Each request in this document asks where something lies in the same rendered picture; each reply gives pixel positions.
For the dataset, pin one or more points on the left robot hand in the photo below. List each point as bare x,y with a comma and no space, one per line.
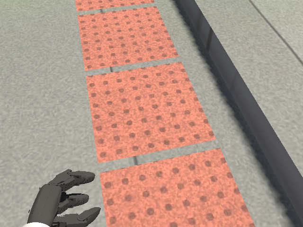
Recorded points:
52,200

